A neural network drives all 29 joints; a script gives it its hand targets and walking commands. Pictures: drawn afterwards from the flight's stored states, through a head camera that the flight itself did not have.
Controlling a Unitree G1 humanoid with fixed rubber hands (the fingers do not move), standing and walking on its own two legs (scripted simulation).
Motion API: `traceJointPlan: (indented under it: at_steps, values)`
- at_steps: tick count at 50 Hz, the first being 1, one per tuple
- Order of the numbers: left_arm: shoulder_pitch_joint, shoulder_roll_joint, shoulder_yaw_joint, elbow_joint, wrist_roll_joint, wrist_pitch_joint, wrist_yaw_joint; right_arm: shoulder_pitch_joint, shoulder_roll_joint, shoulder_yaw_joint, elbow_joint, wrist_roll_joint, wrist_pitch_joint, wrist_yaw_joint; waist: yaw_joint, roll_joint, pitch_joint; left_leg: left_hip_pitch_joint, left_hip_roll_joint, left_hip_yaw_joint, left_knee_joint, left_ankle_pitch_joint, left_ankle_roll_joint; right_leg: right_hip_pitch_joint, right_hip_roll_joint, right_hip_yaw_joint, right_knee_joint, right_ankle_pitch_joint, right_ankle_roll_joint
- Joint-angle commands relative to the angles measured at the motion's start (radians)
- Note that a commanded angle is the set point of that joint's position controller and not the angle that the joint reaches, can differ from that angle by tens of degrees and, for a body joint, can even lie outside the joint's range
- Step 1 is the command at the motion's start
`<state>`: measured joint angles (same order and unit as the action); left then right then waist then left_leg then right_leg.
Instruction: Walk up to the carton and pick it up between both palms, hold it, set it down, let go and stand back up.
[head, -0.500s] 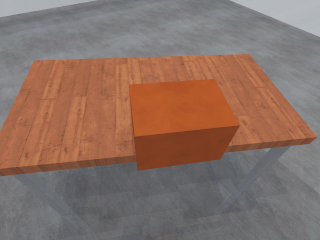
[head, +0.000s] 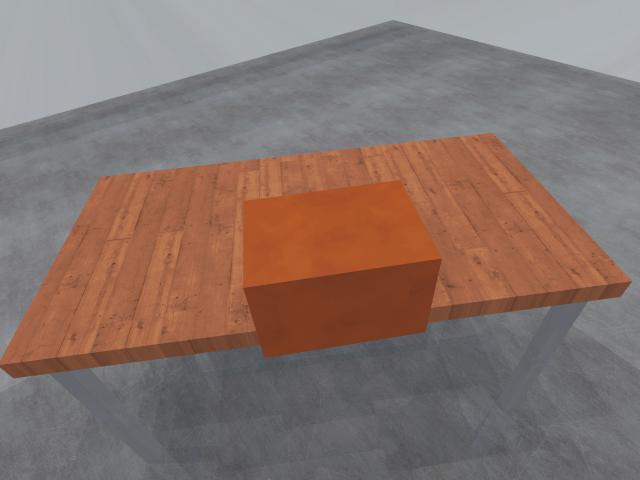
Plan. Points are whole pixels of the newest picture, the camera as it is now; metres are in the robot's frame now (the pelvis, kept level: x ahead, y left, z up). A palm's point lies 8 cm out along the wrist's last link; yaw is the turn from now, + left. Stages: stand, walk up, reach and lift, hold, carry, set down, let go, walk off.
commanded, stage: walk up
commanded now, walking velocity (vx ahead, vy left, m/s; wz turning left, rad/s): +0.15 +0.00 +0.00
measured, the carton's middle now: (334, 266) +0.50 +0.02 -0.03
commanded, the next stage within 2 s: none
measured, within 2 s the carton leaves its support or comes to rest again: neither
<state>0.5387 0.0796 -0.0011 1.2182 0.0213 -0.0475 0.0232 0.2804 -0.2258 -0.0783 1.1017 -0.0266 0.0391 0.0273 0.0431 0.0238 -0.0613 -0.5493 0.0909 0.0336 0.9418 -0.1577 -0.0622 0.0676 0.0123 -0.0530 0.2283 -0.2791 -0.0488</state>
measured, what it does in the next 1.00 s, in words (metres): steps on the spot: left foot, then right foot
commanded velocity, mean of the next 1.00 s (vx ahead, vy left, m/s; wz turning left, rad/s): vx -0.05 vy -0.01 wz -0.01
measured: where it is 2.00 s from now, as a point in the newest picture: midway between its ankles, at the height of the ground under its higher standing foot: outside the picture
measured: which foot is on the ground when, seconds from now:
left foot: up 0.00-0.16, down 0.18-0.80, up 0.82-0.96, down 0.98-1.00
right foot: down 0.00-0.26, up 0.28-0.46, down 0.48-1.00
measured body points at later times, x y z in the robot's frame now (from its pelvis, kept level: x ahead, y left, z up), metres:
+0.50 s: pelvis +0.08 +0.03 -0.02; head +0.11 +0.03 +0.43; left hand +0.10 +0.26 -0.18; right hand +0.14 -0.18 -0.18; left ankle +0.13 +0.14 -0.75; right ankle +0.05 -0.09 -0.75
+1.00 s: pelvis +0.05 +0.05 -0.03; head +0.09 +0.08 +0.42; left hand +0.10 +0.28 -0.20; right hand +0.09 -0.20 -0.17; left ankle +0.02 +0.14 -0.75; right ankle +0.05 -0.09 -0.75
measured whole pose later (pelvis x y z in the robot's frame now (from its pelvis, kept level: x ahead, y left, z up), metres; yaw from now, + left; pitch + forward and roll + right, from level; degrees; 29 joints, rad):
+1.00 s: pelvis +0.05 +0.05 -0.03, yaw +2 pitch -1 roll -1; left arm 0.15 0.17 0.06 1.05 0.02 0.05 0.04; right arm 0.20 -0.17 -0.06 1.04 -0.02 0.04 -0.04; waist -0.02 -0.05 0.10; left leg -0.23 0.02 0.07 0.65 -0.39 0.03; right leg -0.29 -0.03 -0.05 0.67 -0.36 0.02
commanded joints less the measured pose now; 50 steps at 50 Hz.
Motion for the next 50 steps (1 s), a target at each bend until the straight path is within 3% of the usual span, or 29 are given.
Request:
traceJointPlan:
  at_steps: [1,3,4,6,7,8,10,11,12,14,16,20,22,23,24,25,26,28,30,34,37,40,42,44,46,47,48,49,50]
  values:
    - [0.062,0.115,0.000,-0.014,0.003,-0.039,0.018,-0.181,0.010,0.025,-0.117,0.017,-0.044,-0.012,0.003,-0.165,0.306,-0.090,-0.001,0.055,-0.190,-0.027,-0.003,-0.137,-0.234,0.125,-0.024,0.499,-0.054]
    - [0.097,0.115,0.001,-0.001,0.009,-0.038,0.018,-0.200,0.022,0.037,-0.120,0.024,-0.052,-0.026,0.020,-0.209,0.286,-0.016,-0.038,0.094,-0.266,-0.108,0.018,-0.111,-0.238,0.106,0.059,0.800,-0.054]
    - [0.117,0.131,0.006,0.004,0.012,-0.037,0.018,-0.189,0.018,0.040,-0.118,0.025,-0.054,-0.032,0.027,-0.235,0.268,0.020,-0.050,0.108,-0.276,-0.139,0.030,-0.100,-0.248,0.115,0.093,0.840,-0.058]
    - [0.081,0.137,0.006,0.002,0.003,-0.026,0.019,-0.114,0.013,0.046,-0.091,0.033,-0.056,-0.046,-0.021,-0.252,0.260,0.162,-0.071,0.087,-0.423,-0.059,0.063,-0.129,-0.223,0.095,0.183,1.097,-0.046]
    - [0.064,0.151,0.014,-0.002,-0.006,-0.022,0.018,-0.028,-0.005,0.040,-0.066,0.035,-0.066,-0.051,-0.064,-0.227,0.209,0.279,-0.068,0.081,-0.527,0.122,0.076,-0.138,-0.189,0.071,0.253,1.084,-0.022]
    - [0.058,0.149,0.018,-0.009,-0.018,-0.022,0.018,0.062,-0.059,0.026,-0.041,0.031,-0.079,-0.056,-0.099,-0.169,0.119,0.449,-0.005,0.034,-0.520,0.397,0.096,-0.195,-0.162,0.056,0.336,0.915,0.010]
    - [0.082,0.086,0.008,-0.029,-0.047,-0.015,0.019,0.223,-0.122,0.014,0.005,0.018,-0.088,-0.063,-0.133,0.046,-0.092,0.810,0.249,-0.168,-0.402,1.036,0.214,-0.411,-0.076,-0.004,0.555,0.143,0.065]
    - [0.128,0.052,0.006,-0.019,-0.063,0.004,0.022,0.195,-0.120,0.016,0.005,0.023,-0.080,-0.064,-0.108,0.177,-0.163,0.759,0.343,-0.248,-0.457,1.077,0.340,-0.367,-0.025,-0.021,0.664,-0.187,0.066]
    - [0.068,0.096,0.020,-0.024,-0.045,0.019,0.024,0.143,-0.078,0.025,0.000,0.028,-0.073,-0.063,-0.109,0.214,-0.136,0.617,0.334,-0.284,-0.542,0.927,0.357,-0.313,-0.025,0.018,0.733,-0.320,0.051]
    - [-0.042,0.096,0.027,-0.044,-0.011,0.038,0.015,0.036,-0.018,0.048,-0.032,0.023,-0.071,-0.069,-0.077,0.106,0.009,0.400,0.248,-0.180,-0.617,0.711,0.304,-0.286,-0.052,0.070,0.746,-0.319,0.042]
    - [-0.044,0.023,0.011,-0.049,0.002,0.052,0.008,-0.062,-0.011,0.056,-0.049,0.018,-0.071,-0.083,-0.022,0.113,0.099,0.298,0.178,-0.084,-0.616,0.582,0.257,-0.290,-0.072,0.077,0.644,-0.288,0.040]
    - [-0.033,0.038,0.008,-0.036,-0.003,0.063,0.024,-0.055,0.006,0.055,-0.043,0.012,-0.063,-0.075,-0.021,0.124,0.052,0.347,0.139,-0.084,-0.613,0.372,0.247,-0.253,-0.062,0.031,0.403,-0.210,0.054]
    - [-0.018,0.062,0.010,-0.031,-0.007,0.059,0.028,-0.093,-0.016,0.051,-0.044,0.020,-0.049,-0.072,0.011,0.102,0.028,0.301,0.120,-0.077,-0.592,0.180,0.217,-0.163,-0.064,0.024,0.214,0.038,0.051]
    - [-0.021,0.079,0.013,-0.030,-0.002,0.055,0.029,-0.109,-0.018,0.050,-0.053,0.023,-0.043,-0.069,0.019,0.055,0.036,0.270,0.097,-0.064,-0.574,0.081,0.184,-0.140,-0.080,0.049,0.160,0.155,0.046]
    - [-0.073,0.143,0.026,-0.051,0.002,0.052,0.034,-0.114,-0.036,0.039,-0.075,0.026,-0.040,-0.070,-0.008,-0.050,0.089,0.259,0.086,-0.037,-0.498,0.189,0.145,-0.198,-0.138,0.121,0.155,0.317,0.045]
    - [-0.131,0.194,0.035,-0.077,-0.006,0.052,0.033,-0.106,-0.029,0.035,-0.088,0.024,-0.034,-0.067,-0.041,-0.178,0.110,0.284,0.051,0.009,-0.474,0.085,0.111,-0.299,-0.184,0.181,0.123,0.322,0.030]
    - [-0.186,0.221,0.046,-0.072,-0.012,0.067,0.027,-0.091,-0.026,0.028,-0.089,0.019,-0.023,-0.066,-0.065,-0.313,0.142,0.382,0.016,0.027,-0.489,-0.077,0.099,-0.450,-0.140,0.151,0.098,0.072,0.011]
    - [-0.300,0.144,0.033,-0.115,-0.003,0.063,0.026,-0.041,-0.021,0.031,-0.059,0.015,-0.020,-0.066,-0.082,-0.211,0.197,0.372,0.017,0.010,-0.498,-0.002,0.088,-0.414,-0.138,0.137,0.082,0.073,0.010]
    - [-0.287,0.169,0.041,-0.152,-0.006,0.049,0.028,-0.015,-0.063,0.015,-0.038,0.012,-0.026,-0.073,-0.066,-0.073,0.169,0.337,0.042,0.012,-0.454,0.246,0.098,-0.326,-0.156,0.126,0.182,0.407,0.025]
    - [-0.247,0.233,0.062,-0.166,-0.016,0.056,0.034,-0.026,-0.048,0.015,-0.075,0.018,-0.025,-0.081,-0.052,-0.063,0.085,0.328,0.059,0.029,-0.366,0.354,0.091,-0.276,-0.177,0.109,0.273,0.541,0.004]
    - [-0.248,0.248,0.070,-0.195,-0.010,0.070,0.036,-0.047,-0.040,0.007,-0.098,0.018,-0.004,-0.085,-0.031,-0.095,0.059,0.299,0.000,0.063,-0.244,0.155,0.073,-0.314,-0.247,0.179,0.248,0.577,-0.065]
    - [-0.309,0.276,0.085,-0.231,0.009,0.080,0.038,-0.073,-0.017,0.002,-0.127,0.011,0.025,-0.080,-0.015,-0.205,0.073,0.238,-0.071,0.045,0.054,-0.381,0.058,-0.408,-0.370,0.304,0.140,0.591,-0.196]
    - [-0.366,0.297,0.096,-0.258,0.013,0.081,0.040,-0.060,-0.011,0.002,-0.137,0.007,0.032,-0.075,-0.032,-0.205,0.104,0.211,-0.054,0.007,0.106,-0.442,0.066,-0.443,-0.392,0.310,0.122,0.562,-0.219]
    - [-0.416,0.293,0.097,-0.259,0.008,0.082,0.041,-0.036,0.011,0.010,-0.137,0.009,0.025,-0.071,-0.074,-0.196,0.116,0.235,-0.025,-0.027,-0.016,-0.411,0.082,-0.438,-0.340,0.267,0.165,0.564,-0.182]
    - [-0.428,0.224,0.079,-0.238,0.009,0.074,0.027,0.053,0.043,0.026,-0.082,0.012,-0.001,-0.066,-0.111,-0.112,0.044,0.347,-0.044,-0.006,-0.380,-0.255,0.098,-0.341,-0.220,0.207,0.205,0.250,-0.095]
    - [-0.404,0.201,0.078,-0.218,0.000,0.077,0.022,0.086,0.047,0.030,-0.059,0.011,-0.020,-0.068,-0.122,-0.047,0.042,0.427,-0.040,-0.023,-0.613,-0.085,0.095,-0.321,-0.153,0.168,0.293,0.200,-0.058]
    - [-0.340,0.161,0.073,-0.196,-0.009,0.077,0.017,0.111,0.011,0.027,-0.041,0.006,-0.042,-0.072,-0.102,0.050,0.019,0.529,0.047,-0.140,-0.724,0.069,0.096,-0.331,-0.096,0.136,0.408,0.156,-0.025]
    - [-0.267,0.116,0.061,-0.191,-0.024,0.076,0.013,0.113,-0.068,0.018,-0.041,0.002,-0.056,-0.078,-0.058,0.226,0.013,0.645,0.229,-0.323,-0.687,0.518,0.131,-0.474,-0.032,0.078,0.516,-0.151,0.023]
    - [-0.255,0.110,0.059,-0.182,-0.027,0.081,0.014,0.090,-0.075,0.027,-0.044,0.006,-0.058,-0.081,-0.029,0.174,0.023,0.654,0.258,-0.274,-0.627,0.751,0.159,-0.472,-0.023,0.065,0.534,-0.263,0.034]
